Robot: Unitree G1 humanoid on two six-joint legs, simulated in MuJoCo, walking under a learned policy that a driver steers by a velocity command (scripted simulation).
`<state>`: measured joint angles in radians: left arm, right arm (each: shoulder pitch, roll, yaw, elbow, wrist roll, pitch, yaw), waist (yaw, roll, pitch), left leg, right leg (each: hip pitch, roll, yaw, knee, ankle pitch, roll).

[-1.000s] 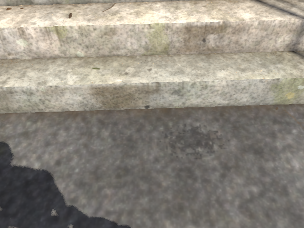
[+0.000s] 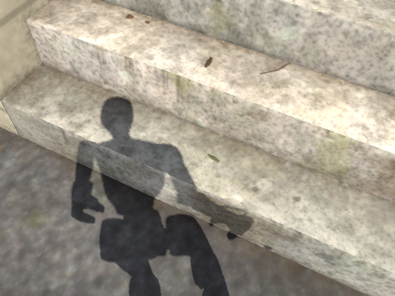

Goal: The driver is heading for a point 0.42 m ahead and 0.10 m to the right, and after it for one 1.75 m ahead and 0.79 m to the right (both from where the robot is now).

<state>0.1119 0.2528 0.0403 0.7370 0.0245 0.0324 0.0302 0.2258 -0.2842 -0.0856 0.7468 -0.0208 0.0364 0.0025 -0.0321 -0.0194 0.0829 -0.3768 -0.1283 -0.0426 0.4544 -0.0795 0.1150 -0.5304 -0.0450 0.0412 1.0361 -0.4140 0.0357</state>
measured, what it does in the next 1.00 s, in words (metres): walks ahead, turning right: right foot, then left foot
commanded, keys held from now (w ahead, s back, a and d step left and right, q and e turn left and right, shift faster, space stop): e+shift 0.18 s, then w+e+shift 0.28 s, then w+shift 0.02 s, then w+q+shift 0.20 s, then q+shift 0.08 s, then e+shift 0.24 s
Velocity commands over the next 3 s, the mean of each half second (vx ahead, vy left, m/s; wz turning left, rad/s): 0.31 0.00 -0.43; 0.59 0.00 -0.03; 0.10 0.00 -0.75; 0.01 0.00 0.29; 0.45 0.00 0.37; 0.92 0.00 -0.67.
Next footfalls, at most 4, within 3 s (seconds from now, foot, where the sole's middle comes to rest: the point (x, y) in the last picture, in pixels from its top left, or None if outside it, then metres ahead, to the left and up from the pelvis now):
0.26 right None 0.02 -0.12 -0.77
0.74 left None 0.41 -0.04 -0.77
1.52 right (322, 215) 0.61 -0.39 -0.56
2.16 left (253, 188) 0.71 -0.19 -0.56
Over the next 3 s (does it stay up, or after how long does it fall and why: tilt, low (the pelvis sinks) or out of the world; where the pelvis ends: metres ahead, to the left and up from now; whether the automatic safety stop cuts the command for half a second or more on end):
stays up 0.99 -0.42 0.46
